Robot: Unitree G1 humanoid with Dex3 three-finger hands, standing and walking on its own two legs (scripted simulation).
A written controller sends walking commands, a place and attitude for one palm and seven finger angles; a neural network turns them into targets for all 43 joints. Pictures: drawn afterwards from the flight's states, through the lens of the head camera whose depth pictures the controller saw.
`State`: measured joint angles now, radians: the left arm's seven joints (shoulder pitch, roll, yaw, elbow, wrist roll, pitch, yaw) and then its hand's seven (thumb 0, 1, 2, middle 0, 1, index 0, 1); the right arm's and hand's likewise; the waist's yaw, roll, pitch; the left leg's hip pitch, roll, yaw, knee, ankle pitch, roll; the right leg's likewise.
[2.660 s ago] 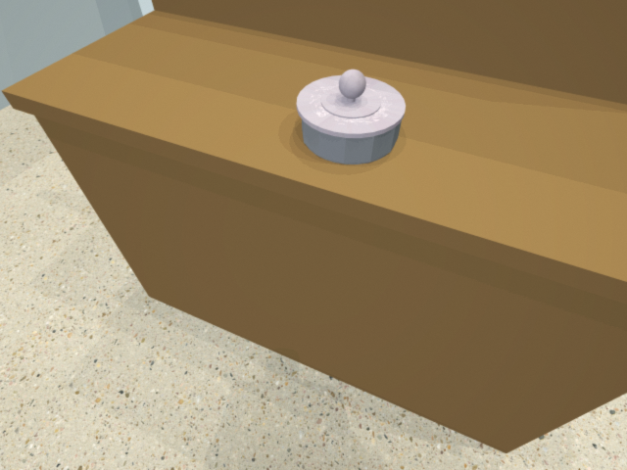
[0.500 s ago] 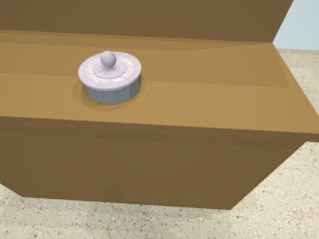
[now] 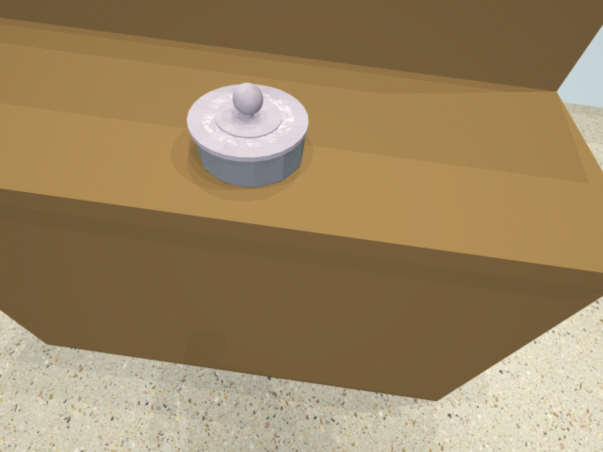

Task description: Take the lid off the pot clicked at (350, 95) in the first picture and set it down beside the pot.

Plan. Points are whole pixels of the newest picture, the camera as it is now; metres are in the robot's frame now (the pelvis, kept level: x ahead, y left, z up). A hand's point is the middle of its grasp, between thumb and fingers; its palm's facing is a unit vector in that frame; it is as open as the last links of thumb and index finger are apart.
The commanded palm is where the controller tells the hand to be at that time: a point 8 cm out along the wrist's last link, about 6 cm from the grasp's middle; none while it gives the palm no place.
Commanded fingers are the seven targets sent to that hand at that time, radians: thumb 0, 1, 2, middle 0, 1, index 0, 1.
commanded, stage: come to a stop and stand still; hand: left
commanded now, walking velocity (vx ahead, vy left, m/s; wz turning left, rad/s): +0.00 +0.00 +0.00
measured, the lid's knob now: (247, 99) +0.54 +0.12 +0.16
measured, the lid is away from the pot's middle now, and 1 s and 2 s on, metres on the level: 0.00 0.00 0.00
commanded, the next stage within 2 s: look again from close up in 0.48 s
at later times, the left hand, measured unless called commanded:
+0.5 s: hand out of the picture -0.02 +0.15 -0.18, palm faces +0.02 -0.99 -0.17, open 7.3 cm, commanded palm none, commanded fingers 0.00 0.90 0.90 -0.20 -0.30 -0.20 -0.30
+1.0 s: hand out of the picture +0.02 +0.19 -0.18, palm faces +0.01 -0.97 -0.24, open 7.4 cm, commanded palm none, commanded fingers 0.00 0.90 0.90 -0.20 -0.30 -0.20 -0.30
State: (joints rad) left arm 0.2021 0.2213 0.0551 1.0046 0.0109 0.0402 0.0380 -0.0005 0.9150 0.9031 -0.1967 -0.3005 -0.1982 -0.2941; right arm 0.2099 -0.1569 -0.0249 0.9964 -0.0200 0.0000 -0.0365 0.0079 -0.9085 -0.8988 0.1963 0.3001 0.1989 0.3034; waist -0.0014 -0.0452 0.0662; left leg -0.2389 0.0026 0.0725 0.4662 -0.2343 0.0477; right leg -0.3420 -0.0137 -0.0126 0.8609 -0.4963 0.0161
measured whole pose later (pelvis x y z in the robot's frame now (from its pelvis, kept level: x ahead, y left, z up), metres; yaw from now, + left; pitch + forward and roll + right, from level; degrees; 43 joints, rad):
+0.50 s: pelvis -0.02 -0.02 +0.00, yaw -1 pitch -1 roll +0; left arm 0.28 0.15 0.01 1.10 0.00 0.00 0.03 0.00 0.91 0.90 -0.20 -0.30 -0.20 -0.29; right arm 0.27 -0.14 -0.01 1.14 -0.01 0.01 -0.02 0.01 -0.91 -0.90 0.20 0.30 0.20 0.30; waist -0.01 -0.02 0.04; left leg -0.24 0.02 0.08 0.43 -0.18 0.01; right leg -0.16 0.00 -0.02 0.44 -0.27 -0.01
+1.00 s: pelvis -0.01 +0.00 -0.01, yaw -1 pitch +0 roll +0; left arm 0.28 0.18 0.00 1.02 0.01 -0.01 0.05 0.00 0.91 0.90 -0.20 -0.30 -0.20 -0.29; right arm 0.26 -0.18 -0.01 1.03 -0.01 -0.01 -0.02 0.02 -0.93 -0.90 0.20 0.30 0.20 0.30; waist -0.01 0.01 0.01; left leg -0.28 0.00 0.09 0.56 -0.28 0.04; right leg -0.20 -0.03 0.00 0.56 -0.35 0.02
